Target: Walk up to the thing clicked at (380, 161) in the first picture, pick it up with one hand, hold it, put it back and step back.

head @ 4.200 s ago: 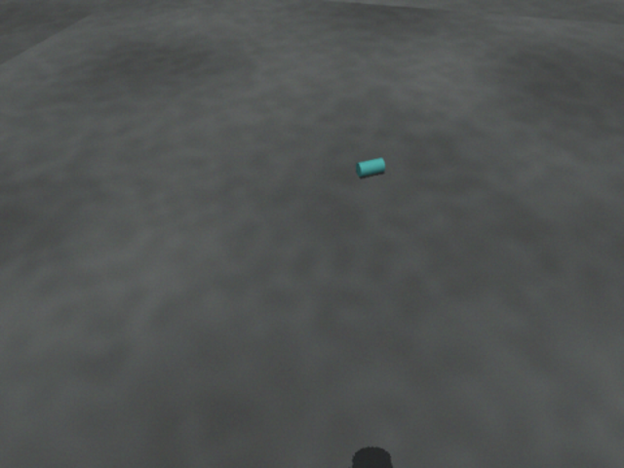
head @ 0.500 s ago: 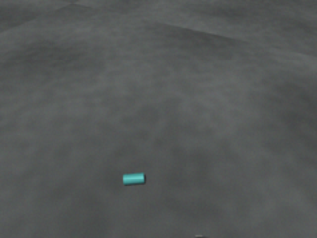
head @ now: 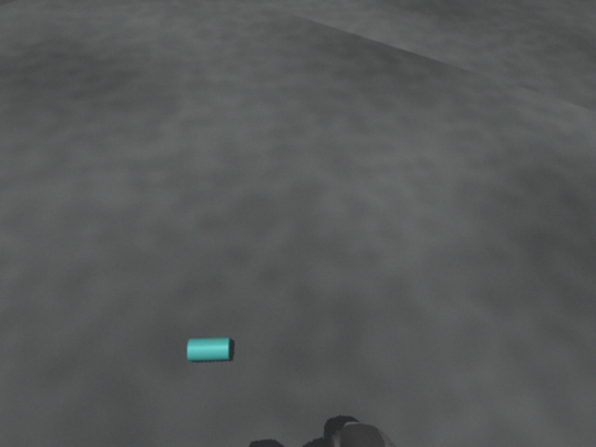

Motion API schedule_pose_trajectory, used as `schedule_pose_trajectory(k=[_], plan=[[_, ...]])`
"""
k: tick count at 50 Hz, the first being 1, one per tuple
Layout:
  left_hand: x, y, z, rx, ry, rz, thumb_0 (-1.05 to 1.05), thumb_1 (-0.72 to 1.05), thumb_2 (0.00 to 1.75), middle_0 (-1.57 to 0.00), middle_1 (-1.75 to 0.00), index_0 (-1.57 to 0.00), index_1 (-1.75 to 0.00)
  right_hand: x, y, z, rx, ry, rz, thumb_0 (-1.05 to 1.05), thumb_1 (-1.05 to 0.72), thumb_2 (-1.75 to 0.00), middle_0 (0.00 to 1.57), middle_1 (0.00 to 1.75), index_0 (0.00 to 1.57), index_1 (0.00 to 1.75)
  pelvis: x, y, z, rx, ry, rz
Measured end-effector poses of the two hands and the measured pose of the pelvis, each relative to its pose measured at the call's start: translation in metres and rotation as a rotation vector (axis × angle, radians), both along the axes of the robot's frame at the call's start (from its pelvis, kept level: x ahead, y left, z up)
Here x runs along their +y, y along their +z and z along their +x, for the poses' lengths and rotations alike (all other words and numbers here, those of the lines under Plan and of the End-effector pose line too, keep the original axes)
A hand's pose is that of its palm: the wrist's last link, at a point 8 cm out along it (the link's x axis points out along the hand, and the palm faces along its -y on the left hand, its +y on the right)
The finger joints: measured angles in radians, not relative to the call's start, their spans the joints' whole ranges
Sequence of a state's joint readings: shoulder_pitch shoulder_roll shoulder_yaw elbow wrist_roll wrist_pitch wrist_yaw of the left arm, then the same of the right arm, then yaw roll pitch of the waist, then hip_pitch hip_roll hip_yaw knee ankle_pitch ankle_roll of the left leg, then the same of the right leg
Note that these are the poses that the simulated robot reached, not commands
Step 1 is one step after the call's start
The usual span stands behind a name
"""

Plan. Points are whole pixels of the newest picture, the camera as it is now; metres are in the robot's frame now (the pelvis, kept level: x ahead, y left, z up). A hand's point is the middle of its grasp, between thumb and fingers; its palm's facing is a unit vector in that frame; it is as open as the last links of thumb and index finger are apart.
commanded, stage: walk up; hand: left
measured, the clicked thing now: (209, 348) +0.50 +0.25 -0.72
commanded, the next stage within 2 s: stand in 1.86 s
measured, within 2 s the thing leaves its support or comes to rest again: neither
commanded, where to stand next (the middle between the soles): +0.13 +0.01 m, yaw +3 degrees
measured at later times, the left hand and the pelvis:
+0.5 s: hand out of the picture +0.08 +0.26 -0.15, palm faces +0.04 -0.88 -0.47, open 7.4 cm; pelvis +0.01 -0.04 -0.01, yaw +4 degrees
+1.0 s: hand out of the picture +0.08 +0.25 -0.14, palm faces +0.04 -0.93 -0.38, open 7.4 cm; pelvis +0.02 -0.02 +0.02, yaw +3 degrees
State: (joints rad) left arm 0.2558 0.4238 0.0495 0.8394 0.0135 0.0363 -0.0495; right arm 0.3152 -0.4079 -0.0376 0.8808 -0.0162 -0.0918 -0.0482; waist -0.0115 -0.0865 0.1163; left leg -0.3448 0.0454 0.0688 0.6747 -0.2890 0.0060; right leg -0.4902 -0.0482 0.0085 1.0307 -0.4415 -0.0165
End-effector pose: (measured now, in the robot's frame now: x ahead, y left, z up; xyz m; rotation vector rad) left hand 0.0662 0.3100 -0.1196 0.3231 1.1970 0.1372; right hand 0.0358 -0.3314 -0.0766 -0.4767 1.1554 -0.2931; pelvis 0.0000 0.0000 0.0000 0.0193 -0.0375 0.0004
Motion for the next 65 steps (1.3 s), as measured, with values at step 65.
schedule_pose_trajectory(k=[65], plan=[[-0.026,0.034,0.038,-0.027,0.062,0.067,0.01,0.9,0.89,-0.2,-0.3,-0.21,-0.3,0.01,-0.011,0.113,-0.027,0.017,0.188,0.01,-0.91,-0.89,0.2,0.3,0.2,0.3,-0.024,0.024,0.026,-0.005,0.038,-0.014]])
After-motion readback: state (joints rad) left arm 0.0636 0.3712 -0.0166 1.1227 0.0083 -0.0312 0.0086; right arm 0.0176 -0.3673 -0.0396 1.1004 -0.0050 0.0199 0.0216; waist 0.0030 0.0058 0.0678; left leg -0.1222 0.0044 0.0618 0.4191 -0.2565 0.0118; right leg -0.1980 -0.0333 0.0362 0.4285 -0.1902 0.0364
